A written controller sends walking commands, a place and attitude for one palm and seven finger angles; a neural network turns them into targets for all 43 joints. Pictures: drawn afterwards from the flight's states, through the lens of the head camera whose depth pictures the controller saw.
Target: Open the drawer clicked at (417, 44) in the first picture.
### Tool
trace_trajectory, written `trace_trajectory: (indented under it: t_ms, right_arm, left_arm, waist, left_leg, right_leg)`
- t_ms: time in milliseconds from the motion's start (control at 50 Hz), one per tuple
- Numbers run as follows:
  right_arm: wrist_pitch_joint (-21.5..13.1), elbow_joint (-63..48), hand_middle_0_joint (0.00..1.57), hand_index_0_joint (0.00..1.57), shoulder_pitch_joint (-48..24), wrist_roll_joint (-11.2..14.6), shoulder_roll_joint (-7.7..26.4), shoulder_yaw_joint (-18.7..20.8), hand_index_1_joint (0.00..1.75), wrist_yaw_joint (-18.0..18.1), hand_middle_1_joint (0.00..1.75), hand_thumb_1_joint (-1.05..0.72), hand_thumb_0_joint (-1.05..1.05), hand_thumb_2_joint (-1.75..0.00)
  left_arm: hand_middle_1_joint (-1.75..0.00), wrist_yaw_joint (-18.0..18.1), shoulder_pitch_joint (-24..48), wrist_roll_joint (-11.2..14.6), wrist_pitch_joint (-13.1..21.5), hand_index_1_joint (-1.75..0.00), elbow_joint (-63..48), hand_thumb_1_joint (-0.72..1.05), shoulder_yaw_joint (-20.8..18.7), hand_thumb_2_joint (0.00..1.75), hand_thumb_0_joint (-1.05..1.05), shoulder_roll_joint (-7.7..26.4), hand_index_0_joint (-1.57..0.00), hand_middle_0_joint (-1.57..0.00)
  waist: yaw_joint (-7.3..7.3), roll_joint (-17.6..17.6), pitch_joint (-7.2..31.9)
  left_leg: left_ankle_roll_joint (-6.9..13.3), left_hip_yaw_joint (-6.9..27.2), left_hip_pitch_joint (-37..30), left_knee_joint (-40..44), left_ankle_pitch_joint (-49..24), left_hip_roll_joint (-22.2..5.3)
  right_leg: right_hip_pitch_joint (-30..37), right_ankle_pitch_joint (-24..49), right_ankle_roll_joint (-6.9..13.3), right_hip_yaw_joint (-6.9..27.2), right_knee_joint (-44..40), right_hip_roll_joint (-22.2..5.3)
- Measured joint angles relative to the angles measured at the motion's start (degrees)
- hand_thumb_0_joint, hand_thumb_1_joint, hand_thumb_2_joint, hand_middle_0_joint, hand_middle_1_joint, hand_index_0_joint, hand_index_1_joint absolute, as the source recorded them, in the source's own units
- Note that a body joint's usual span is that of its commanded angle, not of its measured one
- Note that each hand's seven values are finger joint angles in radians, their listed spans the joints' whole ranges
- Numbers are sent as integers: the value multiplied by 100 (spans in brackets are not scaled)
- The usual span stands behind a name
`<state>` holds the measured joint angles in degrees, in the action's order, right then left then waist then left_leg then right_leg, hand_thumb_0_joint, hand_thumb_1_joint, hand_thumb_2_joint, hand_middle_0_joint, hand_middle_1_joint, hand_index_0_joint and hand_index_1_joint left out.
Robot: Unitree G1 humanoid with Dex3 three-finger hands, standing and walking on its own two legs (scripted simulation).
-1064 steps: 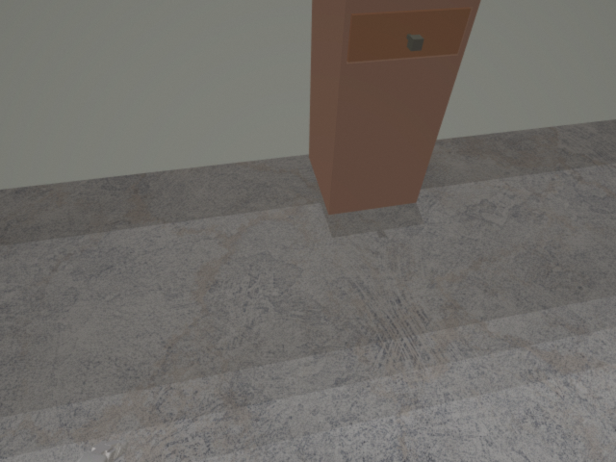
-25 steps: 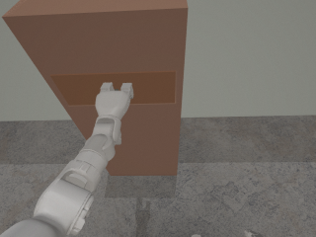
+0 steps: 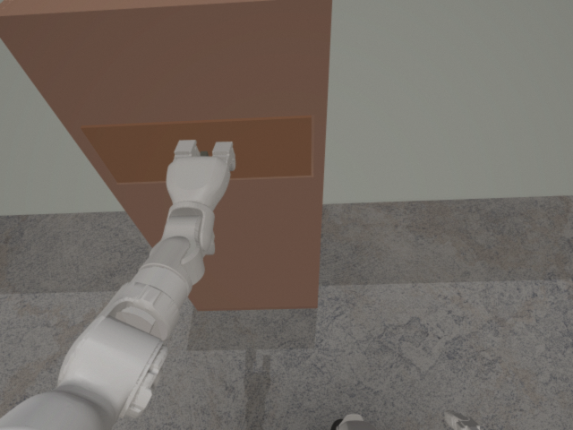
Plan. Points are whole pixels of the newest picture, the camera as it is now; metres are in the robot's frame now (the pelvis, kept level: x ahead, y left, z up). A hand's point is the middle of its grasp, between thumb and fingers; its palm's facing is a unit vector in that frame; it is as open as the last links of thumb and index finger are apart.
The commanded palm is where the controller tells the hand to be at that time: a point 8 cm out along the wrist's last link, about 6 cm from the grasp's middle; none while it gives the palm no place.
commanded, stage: lift the fingers back up to retry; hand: left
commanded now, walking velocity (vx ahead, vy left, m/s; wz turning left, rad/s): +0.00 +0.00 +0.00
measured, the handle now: (201, 168) +0.53 +0.16 +0.03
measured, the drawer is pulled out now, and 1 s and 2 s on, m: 0.00 0.00 0.00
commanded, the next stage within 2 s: re-aim the fingers above the handle in 0.86 s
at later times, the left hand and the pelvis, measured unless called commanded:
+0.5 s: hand (207, 189) +0.45 +0.13 +0.07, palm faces +0.06 -0.03 -1.00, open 13.8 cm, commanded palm +0.41 +0.14 +0.13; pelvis +0.02 +0.01 +0.01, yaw +0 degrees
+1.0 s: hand (192, 194) +0.43 +0.14 +0.08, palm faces +0.00 -0.06 -1.00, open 13.8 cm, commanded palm +0.41 +0.16 +0.15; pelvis +0.04 +0.01 +0.02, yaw +2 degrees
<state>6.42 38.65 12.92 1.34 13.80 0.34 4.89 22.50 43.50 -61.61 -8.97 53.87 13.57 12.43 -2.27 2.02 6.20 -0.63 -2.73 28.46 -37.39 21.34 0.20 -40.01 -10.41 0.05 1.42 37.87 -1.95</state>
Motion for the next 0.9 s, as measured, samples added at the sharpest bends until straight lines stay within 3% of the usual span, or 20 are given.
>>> trace_trajectory:
  t_ms: [380,580,780,900]
  right_arm:
    - [-11,40,20,20,38,-35,50,175,29,-74,30,-91,1,-90]
    - [112,60,20,20,-87,-26,33,197,29,-207,30,-91,1,-90]
    - [326,-104,20,20,-464,56,73,118,29,-248,30,-91,1,-90]
    - [342,-289,20,20,-633,21,64,53,29,-225,30,-91,1,-90]
  left_arm:
    - [-126,-153,-170,84,76,-120,-262,-49,48,30,0,-47,-32,-28]
    - [-121,-347,-642,123,-3,-120,-1142,-49,173,30,0,-123,-32,-32]
    - [-120,-1133,-848,325,-554,-120,-1903,-49,427,30,0,40,-32,-32]
    - [-120,-1588,-1009,359,-244,-120,-2121,-49,558,30,0,65,-31,-32]
  waist:
    - [47,104,-52]
    - [225,222,-52]
    - [422,254,-70]
    - [462,142,-169]
  left_leg:
    - [40,16,-302,220,-17,29]
    - [37,62,-921,638,-56,0]
    - [24,167,-1437,995,-141,-18]
    - [24,224,-1476,944,-111,-10]
  right_leg:
    - [296,-20,-38,-13,-173,-28]
    - [877,-71,-39,-72,-461,-4]
    - [1400,-78,-35,-187,-732,-6]
    - [1465,-123,-32,-243,-689,-27]
